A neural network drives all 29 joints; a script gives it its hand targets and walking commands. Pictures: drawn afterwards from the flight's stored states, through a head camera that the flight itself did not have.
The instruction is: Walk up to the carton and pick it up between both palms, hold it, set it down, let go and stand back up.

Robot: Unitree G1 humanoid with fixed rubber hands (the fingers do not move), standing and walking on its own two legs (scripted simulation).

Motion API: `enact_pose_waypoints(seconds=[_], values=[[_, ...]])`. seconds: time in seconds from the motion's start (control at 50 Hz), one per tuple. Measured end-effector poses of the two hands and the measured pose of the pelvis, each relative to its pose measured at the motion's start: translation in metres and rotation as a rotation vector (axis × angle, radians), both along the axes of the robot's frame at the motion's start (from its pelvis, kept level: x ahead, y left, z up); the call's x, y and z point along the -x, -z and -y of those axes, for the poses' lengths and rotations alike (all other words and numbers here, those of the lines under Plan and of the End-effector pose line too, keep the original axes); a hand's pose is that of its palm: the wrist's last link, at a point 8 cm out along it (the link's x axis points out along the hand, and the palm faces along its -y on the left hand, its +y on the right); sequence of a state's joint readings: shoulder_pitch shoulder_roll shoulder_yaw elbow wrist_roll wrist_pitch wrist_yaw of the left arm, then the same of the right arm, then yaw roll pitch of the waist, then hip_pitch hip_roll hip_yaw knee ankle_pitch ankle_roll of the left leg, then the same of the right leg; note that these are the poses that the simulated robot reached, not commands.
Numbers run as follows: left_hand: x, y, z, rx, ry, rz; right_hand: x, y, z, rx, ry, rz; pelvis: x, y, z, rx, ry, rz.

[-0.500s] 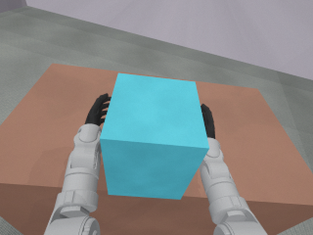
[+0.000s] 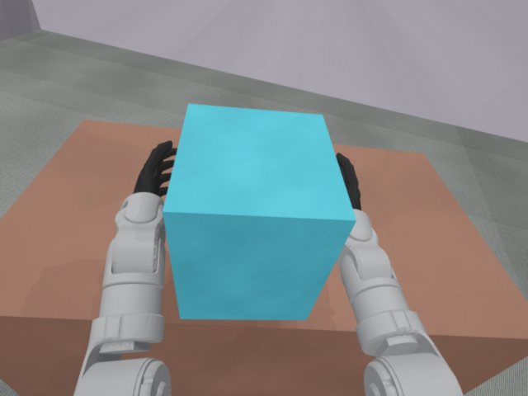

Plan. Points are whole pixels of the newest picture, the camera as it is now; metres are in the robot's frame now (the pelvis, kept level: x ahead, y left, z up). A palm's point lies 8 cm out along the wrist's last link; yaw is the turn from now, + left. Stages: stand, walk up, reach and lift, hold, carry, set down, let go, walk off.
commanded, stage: reach and lift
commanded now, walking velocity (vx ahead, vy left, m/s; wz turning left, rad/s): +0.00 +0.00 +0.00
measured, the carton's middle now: (250, 218) +0.36 +0.00 +0.13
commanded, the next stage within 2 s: hold in 1.44 s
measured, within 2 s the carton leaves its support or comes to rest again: neither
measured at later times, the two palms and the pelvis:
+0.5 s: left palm (143, 174) +0.36 +0.15 +0.20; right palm (351, 183) +0.36 -0.14 +0.20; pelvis +0.00 +0.00 +0.00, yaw +0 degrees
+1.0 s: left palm (142, 166) +0.36 +0.15 +0.21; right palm (354, 174) +0.36 -0.14 +0.21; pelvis +0.00 +0.00 +0.00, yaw +0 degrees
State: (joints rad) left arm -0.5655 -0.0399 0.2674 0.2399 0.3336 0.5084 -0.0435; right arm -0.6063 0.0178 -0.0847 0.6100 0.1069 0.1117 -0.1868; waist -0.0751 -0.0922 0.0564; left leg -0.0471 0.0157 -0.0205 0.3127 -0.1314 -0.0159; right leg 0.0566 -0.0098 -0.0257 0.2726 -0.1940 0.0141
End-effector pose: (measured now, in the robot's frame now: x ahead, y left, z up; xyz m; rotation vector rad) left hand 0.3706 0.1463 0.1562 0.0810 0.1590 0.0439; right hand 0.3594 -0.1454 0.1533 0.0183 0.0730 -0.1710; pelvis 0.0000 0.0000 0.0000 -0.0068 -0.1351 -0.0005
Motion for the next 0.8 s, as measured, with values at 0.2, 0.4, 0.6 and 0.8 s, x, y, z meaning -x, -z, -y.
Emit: enact_pose_waypoints(seconds=[0.2, 0.4, 0.6, 0.8], values=[[0.004, -0.017, -0.001, 0.003, -0.017, 0.011, -0.001, -0.017, -0.001, -0.008, -0.016, 0.013, 0.002, 0.000, 0.002, -0.001, -0.005, 0.016], [0.007, -0.034, -0.002, 0.008, -0.029, 0.022, -0.002, -0.035, -0.002, -0.015, -0.027, 0.024, 0.003, 0.001, 0.004, -0.001, -0.005, 0.025], [0.009, -0.045, -0.003, 0.015, -0.037, 0.018, -0.003, -0.047, -0.002, -0.019, -0.034, 0.021, 0.004, 0.001, 0.005, -0.002, -0.005, 0.032], [0.007, -0.048, -0.003, 0.015, -0.034, 0.020, -0.004, -0.052, -0.002, -0.023, -0.034, 0.022, 0.004, 0.001, 0.005, -0.001, -0.005, 0.029]])
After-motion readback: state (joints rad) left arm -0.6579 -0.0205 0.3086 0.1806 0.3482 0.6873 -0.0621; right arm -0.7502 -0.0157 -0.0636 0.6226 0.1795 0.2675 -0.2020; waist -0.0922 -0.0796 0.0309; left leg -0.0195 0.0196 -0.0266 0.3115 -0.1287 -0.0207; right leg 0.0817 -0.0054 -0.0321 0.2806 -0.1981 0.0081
